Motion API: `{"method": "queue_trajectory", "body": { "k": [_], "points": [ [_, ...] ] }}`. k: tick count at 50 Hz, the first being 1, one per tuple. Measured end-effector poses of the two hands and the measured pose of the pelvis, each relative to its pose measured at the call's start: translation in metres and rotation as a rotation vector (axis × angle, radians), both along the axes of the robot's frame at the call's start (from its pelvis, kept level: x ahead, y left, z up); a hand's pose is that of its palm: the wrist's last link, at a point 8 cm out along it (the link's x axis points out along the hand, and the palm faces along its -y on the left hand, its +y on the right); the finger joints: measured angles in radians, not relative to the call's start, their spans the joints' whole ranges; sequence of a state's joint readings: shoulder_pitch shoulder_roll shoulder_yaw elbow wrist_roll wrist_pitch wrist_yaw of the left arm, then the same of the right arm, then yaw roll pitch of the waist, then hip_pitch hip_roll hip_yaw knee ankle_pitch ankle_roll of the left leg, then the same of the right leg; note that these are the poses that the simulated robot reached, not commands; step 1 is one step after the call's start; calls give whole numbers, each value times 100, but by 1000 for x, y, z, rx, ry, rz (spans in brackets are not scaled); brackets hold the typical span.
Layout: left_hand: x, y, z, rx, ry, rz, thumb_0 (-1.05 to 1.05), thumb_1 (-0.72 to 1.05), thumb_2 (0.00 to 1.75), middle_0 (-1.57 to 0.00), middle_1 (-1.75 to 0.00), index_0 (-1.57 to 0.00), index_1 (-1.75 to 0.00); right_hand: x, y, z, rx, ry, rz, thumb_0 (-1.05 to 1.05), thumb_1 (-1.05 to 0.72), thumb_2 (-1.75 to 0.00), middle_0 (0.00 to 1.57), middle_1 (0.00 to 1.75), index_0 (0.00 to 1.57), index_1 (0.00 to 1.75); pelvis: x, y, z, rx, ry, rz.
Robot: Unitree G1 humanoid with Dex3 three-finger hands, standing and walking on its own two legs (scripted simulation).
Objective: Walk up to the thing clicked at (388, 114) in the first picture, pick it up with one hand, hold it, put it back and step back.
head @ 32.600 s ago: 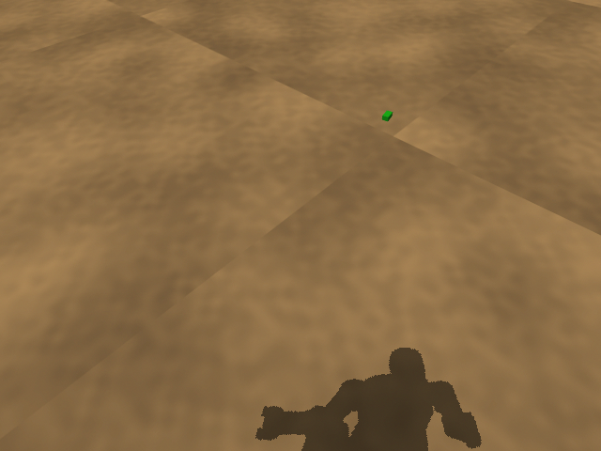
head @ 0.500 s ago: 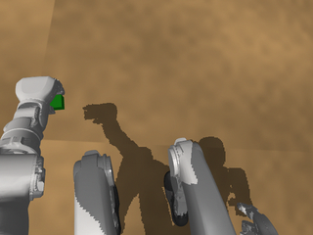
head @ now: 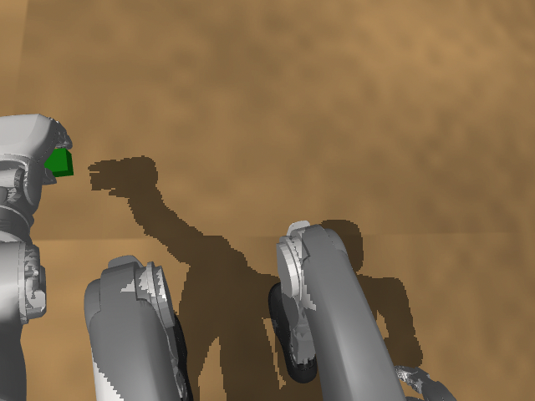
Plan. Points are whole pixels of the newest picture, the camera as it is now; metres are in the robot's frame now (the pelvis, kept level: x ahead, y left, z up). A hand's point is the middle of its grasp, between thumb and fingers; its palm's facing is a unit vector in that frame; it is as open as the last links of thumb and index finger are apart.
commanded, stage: crouch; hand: left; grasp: from above
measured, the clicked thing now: (47, 164) +0.49 +0.29 -0.21
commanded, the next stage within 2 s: lower in 0.10 s
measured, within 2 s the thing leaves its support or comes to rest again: rests again in 1.52 s
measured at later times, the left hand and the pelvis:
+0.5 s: hand (48, 172) +0.48 +0.29 -0.22, palm faces -0.48 -0.04 -0.88, open 6.6 cm; pelvis +0.00 +0.00 -0.03, yaw -2 degrees
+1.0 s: hand (61, 174) +0.49 +0.28 -0.26, palm faces -0.46 -0.06 -0.88, open 6.6 cm; pelvis +0.00 +0.00 -0.04, yaw -5 degrees
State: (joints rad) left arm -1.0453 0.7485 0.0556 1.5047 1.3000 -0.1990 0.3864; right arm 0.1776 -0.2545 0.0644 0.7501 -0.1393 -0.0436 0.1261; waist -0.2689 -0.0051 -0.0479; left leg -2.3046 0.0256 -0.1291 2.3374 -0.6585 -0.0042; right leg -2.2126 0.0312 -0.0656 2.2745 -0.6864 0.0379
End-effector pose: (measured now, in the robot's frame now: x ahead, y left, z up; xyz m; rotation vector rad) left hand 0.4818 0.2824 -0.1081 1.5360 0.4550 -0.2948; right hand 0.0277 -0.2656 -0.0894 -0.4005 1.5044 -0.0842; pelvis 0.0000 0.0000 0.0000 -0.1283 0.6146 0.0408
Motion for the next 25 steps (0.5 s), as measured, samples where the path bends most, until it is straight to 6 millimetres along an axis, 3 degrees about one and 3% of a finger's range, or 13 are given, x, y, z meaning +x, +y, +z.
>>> {"method": "queue_trajectory", "body": {
  "k": [16,25],
  "points": [
    [4,3,-25,-7,14,1,0,50,0,-107,-3,-110,0,7,-6,-14,-3,16,38,0,-92,-90,20,30,20,30,4,-2,-17,-9,-16,-15],
    [5,5,-50,-24,19,-7,0,50,0,-107,-4,-110,-1,11,-6,-16,-22,13,72,0,-92,-90,20,30,20,30,3,-1,-27,-25,-36,-22]
  ]
}}
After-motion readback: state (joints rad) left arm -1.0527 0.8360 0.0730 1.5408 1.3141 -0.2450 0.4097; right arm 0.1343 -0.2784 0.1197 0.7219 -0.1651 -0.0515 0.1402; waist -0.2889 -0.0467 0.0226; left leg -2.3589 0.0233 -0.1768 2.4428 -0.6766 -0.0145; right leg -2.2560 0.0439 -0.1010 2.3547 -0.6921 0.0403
